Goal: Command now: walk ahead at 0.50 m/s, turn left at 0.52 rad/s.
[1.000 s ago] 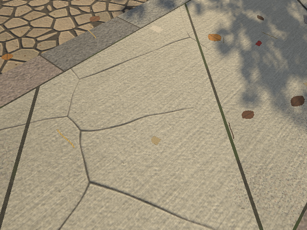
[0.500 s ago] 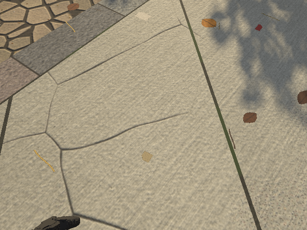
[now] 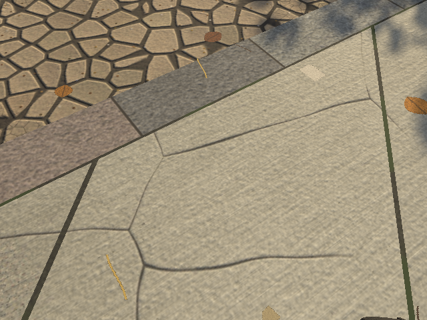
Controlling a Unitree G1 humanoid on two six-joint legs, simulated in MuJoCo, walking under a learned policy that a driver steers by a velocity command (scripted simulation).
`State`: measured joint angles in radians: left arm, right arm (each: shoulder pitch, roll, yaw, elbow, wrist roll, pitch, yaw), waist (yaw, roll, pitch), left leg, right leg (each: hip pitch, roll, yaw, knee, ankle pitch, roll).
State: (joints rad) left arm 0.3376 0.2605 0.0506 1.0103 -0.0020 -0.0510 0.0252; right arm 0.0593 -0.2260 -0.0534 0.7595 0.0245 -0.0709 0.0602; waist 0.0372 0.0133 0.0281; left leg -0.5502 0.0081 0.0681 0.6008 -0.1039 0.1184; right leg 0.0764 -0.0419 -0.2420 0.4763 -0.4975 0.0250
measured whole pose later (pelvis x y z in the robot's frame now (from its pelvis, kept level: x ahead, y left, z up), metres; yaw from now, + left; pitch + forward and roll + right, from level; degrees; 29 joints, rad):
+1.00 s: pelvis +0.40 +0.02 +0.02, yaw +11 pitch +0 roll -1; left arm 0.16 0.22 0.02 0.93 0.01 -0.02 0.01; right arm 0.25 -0.22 -0.05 0.85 -0.01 -0.01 -0.04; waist 0.01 -0.01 0.01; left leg -0.26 0.03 -0.04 0.56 -0.29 -0.03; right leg -0.29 0.01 -0.03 0.51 -0.23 -0.01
